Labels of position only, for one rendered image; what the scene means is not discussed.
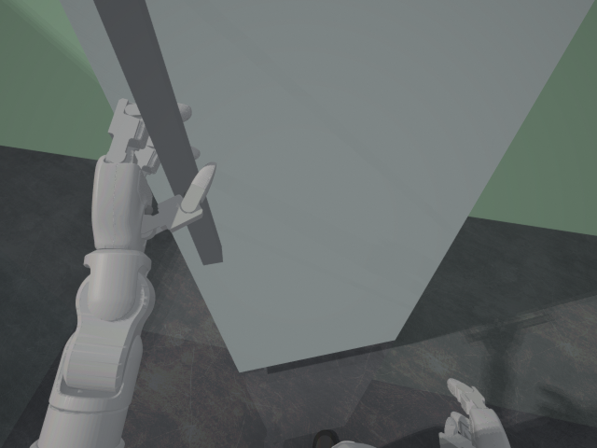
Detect left robot hand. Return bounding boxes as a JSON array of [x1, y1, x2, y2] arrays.
[[91, 98, 216, 253]]

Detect fridge door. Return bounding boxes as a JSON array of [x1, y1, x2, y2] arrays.
[[60, 0, 594, 372]]

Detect left robot forearm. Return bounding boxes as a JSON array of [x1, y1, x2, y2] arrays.
[[30, 249, 156, 448]]

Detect right robot hand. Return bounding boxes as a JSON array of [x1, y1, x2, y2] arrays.
[[438, 378, 511, 448]]

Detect handle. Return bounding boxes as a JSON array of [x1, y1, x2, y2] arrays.
[[93, 0, 223, 265]]

